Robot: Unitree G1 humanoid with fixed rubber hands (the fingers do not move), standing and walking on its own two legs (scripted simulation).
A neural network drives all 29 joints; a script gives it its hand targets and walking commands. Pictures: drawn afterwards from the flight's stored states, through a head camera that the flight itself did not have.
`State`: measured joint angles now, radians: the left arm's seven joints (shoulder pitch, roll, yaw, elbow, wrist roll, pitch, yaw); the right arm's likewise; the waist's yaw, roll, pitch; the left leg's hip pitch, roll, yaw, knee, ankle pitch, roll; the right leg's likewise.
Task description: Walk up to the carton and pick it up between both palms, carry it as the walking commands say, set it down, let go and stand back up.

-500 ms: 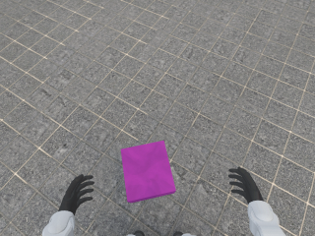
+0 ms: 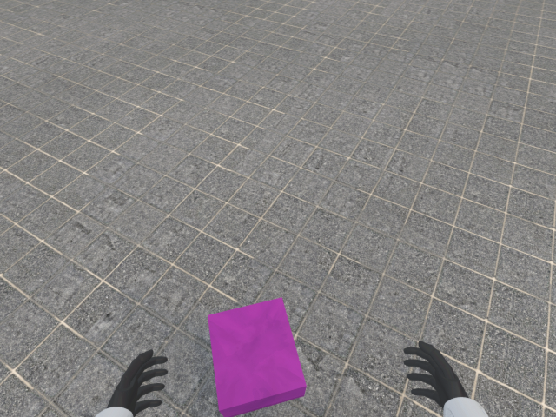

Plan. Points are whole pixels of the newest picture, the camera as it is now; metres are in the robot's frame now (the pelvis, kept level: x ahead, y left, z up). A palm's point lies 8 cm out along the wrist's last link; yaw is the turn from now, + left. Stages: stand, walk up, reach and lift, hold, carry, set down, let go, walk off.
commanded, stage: let go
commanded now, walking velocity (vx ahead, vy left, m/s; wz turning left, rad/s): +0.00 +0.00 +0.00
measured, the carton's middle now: (255, 355) +0.40 +0.08 -0.70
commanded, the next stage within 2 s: stand in 0.04 s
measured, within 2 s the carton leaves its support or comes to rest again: neither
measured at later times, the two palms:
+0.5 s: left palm out of the picture +0.01 +0.34 -0.11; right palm out of the picture +0.05 -0.25 -0.09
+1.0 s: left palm out of the picture +0.00 +0.30 -0.11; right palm out of the picture +0.00 -0.29 -0.11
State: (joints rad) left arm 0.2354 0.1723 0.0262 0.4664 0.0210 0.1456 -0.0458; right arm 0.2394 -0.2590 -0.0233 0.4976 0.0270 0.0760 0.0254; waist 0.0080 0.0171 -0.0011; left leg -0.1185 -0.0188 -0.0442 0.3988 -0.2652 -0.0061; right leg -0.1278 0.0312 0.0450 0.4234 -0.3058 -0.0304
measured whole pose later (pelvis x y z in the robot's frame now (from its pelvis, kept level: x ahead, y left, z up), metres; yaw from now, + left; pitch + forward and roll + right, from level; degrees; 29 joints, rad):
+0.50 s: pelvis -0.05 +0.04 +0.00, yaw +0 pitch -2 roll +0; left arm 0.35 0.34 0.06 0.81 0.05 0.00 0.00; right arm 0.24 -0.32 -0.05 0.88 -0.05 -0.01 0.00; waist 0.01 -0.02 -0.08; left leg -0.17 -0.06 0.00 0.44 -0.25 0.05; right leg -0.17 -0.02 0.07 0.46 -0.26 0.04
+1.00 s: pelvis -0.06 +0.01 +0.00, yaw +2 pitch -3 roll +0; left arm 0.25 0.34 0.00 0.95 0.03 -0.03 0.01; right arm 0.22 -0.35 -0.02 1.04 -0.02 -0.01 0.00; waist -0.01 0.01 -0.04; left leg -0.15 -0.02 -0.05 0.40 -0.20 0.00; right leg -0.13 0.02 0.03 0.40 -0.21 -0.01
